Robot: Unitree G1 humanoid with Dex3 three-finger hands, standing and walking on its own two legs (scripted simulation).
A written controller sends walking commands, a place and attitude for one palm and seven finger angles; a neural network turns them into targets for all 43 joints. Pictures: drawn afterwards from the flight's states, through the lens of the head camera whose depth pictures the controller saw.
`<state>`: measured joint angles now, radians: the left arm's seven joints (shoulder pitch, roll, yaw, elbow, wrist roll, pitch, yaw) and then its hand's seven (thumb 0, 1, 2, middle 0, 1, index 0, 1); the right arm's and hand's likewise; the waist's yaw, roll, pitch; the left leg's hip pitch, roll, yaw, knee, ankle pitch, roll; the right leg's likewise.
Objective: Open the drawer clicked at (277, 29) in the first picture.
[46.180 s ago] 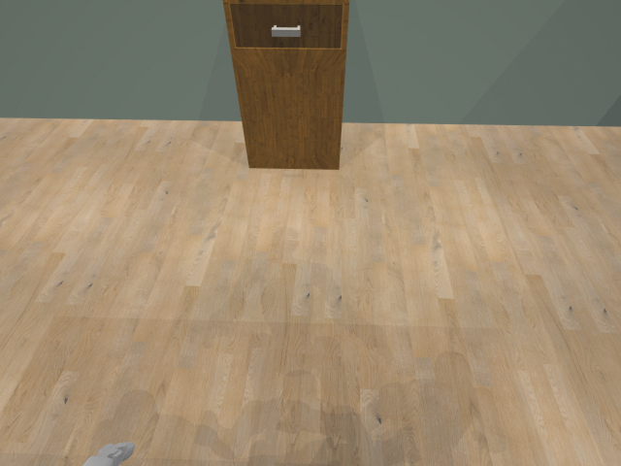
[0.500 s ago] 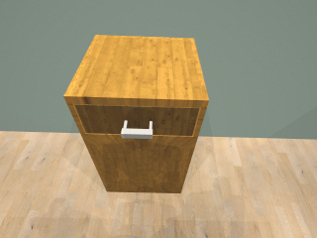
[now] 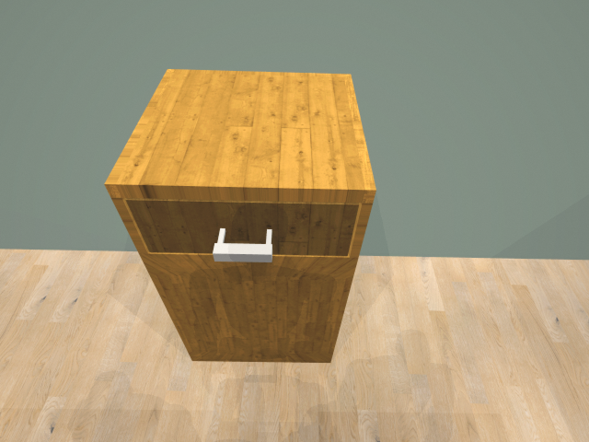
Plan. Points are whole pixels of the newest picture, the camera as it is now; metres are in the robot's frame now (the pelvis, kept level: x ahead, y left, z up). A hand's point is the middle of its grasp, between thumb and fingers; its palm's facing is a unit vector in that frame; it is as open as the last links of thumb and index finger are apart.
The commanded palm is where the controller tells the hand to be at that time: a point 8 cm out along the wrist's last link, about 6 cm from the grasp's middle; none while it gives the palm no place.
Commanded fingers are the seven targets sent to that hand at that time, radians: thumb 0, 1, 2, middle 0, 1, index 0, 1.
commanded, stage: shuffle to correct the standing spot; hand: left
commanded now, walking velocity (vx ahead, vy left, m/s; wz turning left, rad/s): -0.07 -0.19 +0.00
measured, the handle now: (244, 243) +0.48 +0.13 -0.07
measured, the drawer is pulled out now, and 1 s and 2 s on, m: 0.00 0.00 0.00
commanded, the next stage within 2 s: come to a stop and stand still in 0.32 s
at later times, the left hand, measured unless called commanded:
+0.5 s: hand out of the picture -0.04 +0.09 -0.18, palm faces +0.04 -0.98 -0.21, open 7.4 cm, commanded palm none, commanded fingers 0.00 0.90 0.90 -0.20 -0.30 -0.20 -0.30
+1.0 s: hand out of the picture -0.09 +0.09 -0.18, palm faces +0.12 -0.98 -0.17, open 7.4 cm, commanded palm none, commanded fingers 0.00 0.90 0.90 -0.20 -0.30 -0.20 -0.30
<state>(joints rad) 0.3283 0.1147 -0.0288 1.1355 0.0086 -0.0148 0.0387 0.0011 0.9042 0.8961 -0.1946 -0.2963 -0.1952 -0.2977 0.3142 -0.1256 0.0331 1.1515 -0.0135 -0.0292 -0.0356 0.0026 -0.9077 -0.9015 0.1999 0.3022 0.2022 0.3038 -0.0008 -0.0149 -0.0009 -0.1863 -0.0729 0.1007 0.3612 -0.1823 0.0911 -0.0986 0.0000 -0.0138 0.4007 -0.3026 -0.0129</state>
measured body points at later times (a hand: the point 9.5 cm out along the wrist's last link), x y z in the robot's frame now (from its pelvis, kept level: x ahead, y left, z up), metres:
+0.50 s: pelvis -0.06 -0.09 -0.01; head -0.04 -0.10 +0.44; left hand -0.04 +0.14 -0.16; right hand -0.05 -0.33 -0.17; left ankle -0.01 +0.05 -0.72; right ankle -0.04 -0.19 -0.74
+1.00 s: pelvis -0.04 -0.07 +0.00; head -0.03 -0.06 +0.45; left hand -0.09 +0.15 -0.16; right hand +0.00 -0.30 -0.15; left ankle -0.07 +0.02 -0.74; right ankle -0.04 -0.19 -0.74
